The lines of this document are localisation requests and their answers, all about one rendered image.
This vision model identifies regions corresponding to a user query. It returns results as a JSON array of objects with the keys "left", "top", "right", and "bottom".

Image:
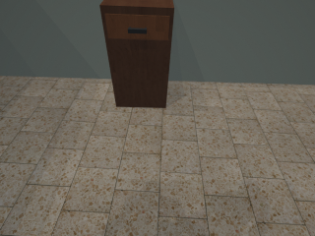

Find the drawer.
[{"left": 104, "top": 13, "right": 170, "bottom": 40}]

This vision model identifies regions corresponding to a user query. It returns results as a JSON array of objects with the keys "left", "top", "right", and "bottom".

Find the handle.
[{"left": 128, "top": 27, "right": 147, "bottom": 34}]

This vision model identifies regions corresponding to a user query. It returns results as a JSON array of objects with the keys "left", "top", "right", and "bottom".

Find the cabinet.
[{"left": 99, "top": 0, "right": 174, "bottom": 108}]

